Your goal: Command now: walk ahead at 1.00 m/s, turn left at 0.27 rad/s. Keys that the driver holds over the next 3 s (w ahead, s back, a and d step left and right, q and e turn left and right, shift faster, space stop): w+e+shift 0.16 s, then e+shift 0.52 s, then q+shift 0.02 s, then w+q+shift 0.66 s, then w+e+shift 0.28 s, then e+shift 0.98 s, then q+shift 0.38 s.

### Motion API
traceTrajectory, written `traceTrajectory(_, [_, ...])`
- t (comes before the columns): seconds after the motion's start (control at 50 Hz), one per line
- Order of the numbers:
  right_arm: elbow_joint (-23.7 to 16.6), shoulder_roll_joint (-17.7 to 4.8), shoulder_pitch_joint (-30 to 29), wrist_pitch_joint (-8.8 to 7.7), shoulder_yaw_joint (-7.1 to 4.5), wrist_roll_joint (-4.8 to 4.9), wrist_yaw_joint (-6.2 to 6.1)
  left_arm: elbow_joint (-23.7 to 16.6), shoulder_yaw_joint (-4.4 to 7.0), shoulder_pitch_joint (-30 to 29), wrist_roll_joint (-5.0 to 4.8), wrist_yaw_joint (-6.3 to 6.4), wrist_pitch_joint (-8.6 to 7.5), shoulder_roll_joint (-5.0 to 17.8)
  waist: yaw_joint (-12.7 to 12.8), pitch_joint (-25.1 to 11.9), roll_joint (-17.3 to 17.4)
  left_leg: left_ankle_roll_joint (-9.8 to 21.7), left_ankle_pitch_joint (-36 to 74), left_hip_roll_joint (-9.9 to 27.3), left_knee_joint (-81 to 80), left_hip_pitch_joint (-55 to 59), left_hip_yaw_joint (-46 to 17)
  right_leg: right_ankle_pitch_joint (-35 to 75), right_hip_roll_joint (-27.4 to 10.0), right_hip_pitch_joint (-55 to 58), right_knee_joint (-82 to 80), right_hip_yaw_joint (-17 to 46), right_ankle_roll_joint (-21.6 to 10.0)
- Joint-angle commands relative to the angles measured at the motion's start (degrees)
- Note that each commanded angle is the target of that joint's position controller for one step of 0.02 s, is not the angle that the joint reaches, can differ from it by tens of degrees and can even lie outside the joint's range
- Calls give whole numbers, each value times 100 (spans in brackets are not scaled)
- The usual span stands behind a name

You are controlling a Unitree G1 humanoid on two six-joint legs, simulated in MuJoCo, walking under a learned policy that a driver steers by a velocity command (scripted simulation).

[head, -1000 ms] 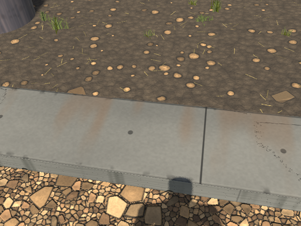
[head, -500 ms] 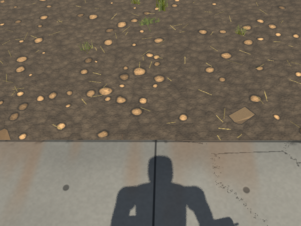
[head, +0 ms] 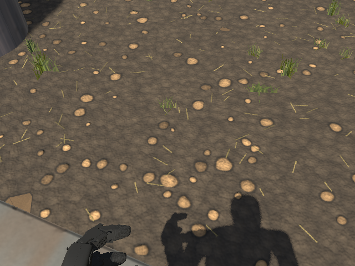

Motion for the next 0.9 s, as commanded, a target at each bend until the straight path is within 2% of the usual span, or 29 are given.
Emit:
traceTrajectory(0.02, [-1191,617,-296,-173,197,-204,122,706,673,1130,-50,-67,27,1041,-125,-370,-1227,23,100,15,3940,-3860,446,-2750,-1386,3552,-4765,5527,-1479])
traceTrajectory(0.04, [-1454,869,-757,-66,313,-275,99,1125,629,1286,-36,-118,-29,640,-200,253,-774,56,-252,168,4109,-4106,542,-2252,-1160,2879,-4539,4538,-1444])
traceTrajectory(0.06, [-1800,1207,-1415,31,494,-431,43,1619,597,1845,-16,-129,-82,360,-75,397,-669,124,-700,320,4323,-4380,591,-1329,-762,2553,-4236,3394,-1238])
traceTrajectory(0.08, [-2050,1264,-1590,173,587,-392,7,1957,595,2128,14,-148,-118,261,-194,390,-871,161,-1012,414,4478,-4755,801,-1095,-675,2528,-4284,2915,-1167])
traceTrajectory(0.1, [-2214,1042,-1870,291,626,-344,-30,2058,588,2191,-37,-155,-108,234,-212,550,-738,75,-1299,650,3714,-4771,974,-960,-491,2282,-4632,2559,-1176])
traceTrajectory(0.16, [-2638,75,-2790,271,535,-147,-16,1911,700,2021,-64,-98,-184,767,-177,733,-246,-376,-240,1068,655,-3585,1295,451,-111,1724,-5562,1802,-1404])
traceTrajectory(0.18, [-2640,17,-2848,205,556,-105,59,1804,763,1924,-23,-4,-213,964,-177,738,-226,-521,374,1123,-419,-2964,1294,1398,-161,1670,-5725,1757,-1449])
traceTrajectory(0.2, [-2578,184,-2913,125,629,-110,142,1788,790,2030,-77,26,-230,1011,-76,631,67,-590,1002,900,-1589,-1942,1436,2392,13,1576,-5787,1366,-1322])
traceTrajectory(0.22, [-2476,446,-2802,84,698,-79,207,1793,870,2174,-172,13,-232,1287,-11,280,-54,-623,1603,548,-2191,-967,1583,3089,15,1677,-5941,1232,-1299])
traceTrajectory(0.24, [-2381,364,-2708,61,661,-51,180,1803,967,2328,-208,-10,-223,1602,19,205,-350,-629,1719,384,-2680,-675,1564,3794,-115,2260,-5782,1307,-1256])
traceTrajectory(0.28, [-2146,6,-2416,49,516,-99,-2,1926,1003,2736,-261,-64,-156,1622,43,-120,-470,-517,1709,31,-3476,-292,1619,5396,-31,3532,-4708,1222,-899])
traceTrajectory(0.3, [-1866,-183,-1697,222,460,85,143,1862,955,2161,379,-466,-264,1864,-570,-979,-649,-501,2871,480,-4041,882,936,5760,156,3283,-3914,784,-536])
traceTrajectory(0.32, [-1535,-545,-475,283,303,60,107,1621,970,2087,312,-656,-278,1746,-959,-1547,-377,-81,3556,1014,-3684,2701,937,5629,281,2418,-2983,1100,-384])
traceTrajectory(0.34, [-1546,-1081,-144,110,121,-162,-263,1245,831,1914,-489,-185,-191,776,-971,-1675,262,-112,6132,2166,-3125,3672,71,203,903,1290,-531,1011,-148])
traceTrajectory(0.36, [-1731,-841,-485,42,241,-283,-246,1319,605,3273,-505,-59,-134,515,-312,-2855,1560,879,7940,3682,-2688,4572,-1322,-1633,842,314,1387,1100,-12])
traceTrajectory(0.38, [-1910,-482,-944,87,255,-188,-236,1338,670,3365,-464,35,-35,895,-305,-2943,1194,1078,7120,3497,-3169,4021,-1385,-1278,482,142,1831,969,126])
traceTrajectory(0.42, [-1805,-80,-1538,147,277,34,-284,1090,885,2519,-395,205,156,1346,-33,-1550,395,806,5283,2768,-3717,2564,-347,-458,47,-260,1674,444,323])
traceTrajectory(0.5, [-1575,-62,-2250,200,189,48,-320,649,859,1878,-403,156,467,809,441,-184,472,556,3667,2564,-4781,186,825,-23,-470,244,600,214,359])
traceTrajectory(0.58, [-1325,-555,-2491,235,11,86,-449,551,838,1429,-289,-101,470,856,389,-358,504,238,3218,2141,-4737,-225,2059,2130,-304,1509,-1609,-124,8])
traceTrajectory(0.64, [-1203,-719,-2482,230,-58,280,-399,424,943,1145,-281,-291,590,1202,362,-263,374,57,2768,2268,-4404,-28,2311,2314,-195,1900,-2258,-307,-271])
traceTrajectory(0.7, [-1069,-909,-2225,256,-142,415,-338,279,1119,1162,-200,-307,623,1550,496,-234,89,-248,2985,2148,-3308,10,2492,2054,242,2697,-3047,-593,-698])
traceTrajectory(0.72, [-956,-821,-1876,267,-115,351,-276,345,1226,1442,-170,-212,610,1710,605,-467,-345,-389,2538,1935,-2490,-182,2534,2212,482,3422,-3227,-569,-918])
traceTrajectory(0.74, [-991,-535,-1531,317,6,60,-218,325,1361,1793,-228,-67,614,2240,602,-624,-1692,-682,-270,1512,-744,-1274,2755,3521,-553,4354,-3409,871,-1358])
traceTrajectory(0.76, [-1139,-359,-976,285,129,1,-129,59,1248,1658,-256,-50,551,2459,222,-1440,-2422,-883,-2847,766,999,-2857,1899,1507,-1919,5428,-4011,3547,-2638])
traceTrajectory(0.78, [-1103,-810,-1489,232,23,353,-16,215,1119,2202,-280,-112,480,1980,804,-1608,-1441,-783,-2200,830,1429,-3502,1276,-1569,-1942,5298,-4973,3978,-2506])
traceTrajectory(0.8, [-1205,-836,-1880,222,9,491,17,352,1109,2101,-296,-120,371,1987,788,-891,-1300,-586,-1807,1024,1482,-3987,1340,-2495,-1842,4886,-5074,3652,-2108])
traceTrajectory(0.84, [-1090,-736,-1886,293,18,257,-70,349,987,1363,-198,-88,233,1747,391,-363,-836,-514,-1047,1371,902,-3500,1172,-1780,-1564,3547,-5020,2722,-1606])
traceTrajectory(0.88, [-935,-640,-1487,386,-5,269,-95,357,944,1049,-91,-35,82,1616,118,-241,-941,-574,-367,1368,699,-3083,1046,-1553,-1408,3017,-5347,2091,-1422])
traceTrajectory(0.9, [-790,-299,-1199,557,133,-350,36,473,904,1357,173,-21,106,1678,85,-285,-511,-664,5,1108,598,-2605,1095,-890,-1274,2742,-5583,1496,-1183])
